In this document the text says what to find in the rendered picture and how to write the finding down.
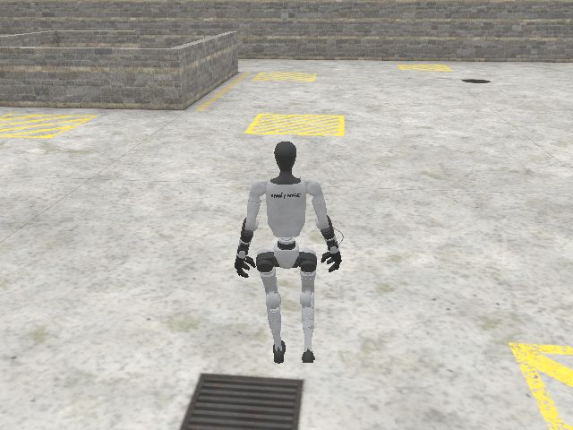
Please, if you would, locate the right robot upper arm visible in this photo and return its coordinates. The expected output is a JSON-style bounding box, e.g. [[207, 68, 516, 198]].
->
[[304, 180, 329, 229]]

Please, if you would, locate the left robot upper arm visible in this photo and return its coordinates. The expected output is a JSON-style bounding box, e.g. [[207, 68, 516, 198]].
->
[[244, 180, 268, 231]]

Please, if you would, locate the robot right forearm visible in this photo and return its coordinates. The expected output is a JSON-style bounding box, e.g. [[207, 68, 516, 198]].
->
[[321, 215, 339, 254]]

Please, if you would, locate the right robot hand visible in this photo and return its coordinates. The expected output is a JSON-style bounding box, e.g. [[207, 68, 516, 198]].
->
[[321, 251, 342, 272]]

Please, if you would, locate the right robot shin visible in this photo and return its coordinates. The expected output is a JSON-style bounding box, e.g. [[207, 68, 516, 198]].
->
[[302, 292, 314, 352]]

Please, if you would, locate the robot left foot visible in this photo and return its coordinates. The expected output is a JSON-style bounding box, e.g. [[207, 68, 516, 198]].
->
[[273, 340, 286, 364]]

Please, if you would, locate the robot left forearm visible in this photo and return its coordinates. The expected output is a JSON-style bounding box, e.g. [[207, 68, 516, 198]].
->
[[236, 218, 253, 259]]

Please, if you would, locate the left robot hand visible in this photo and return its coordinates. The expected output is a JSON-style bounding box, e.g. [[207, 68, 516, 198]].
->
[[235, 256, 256, 278]]

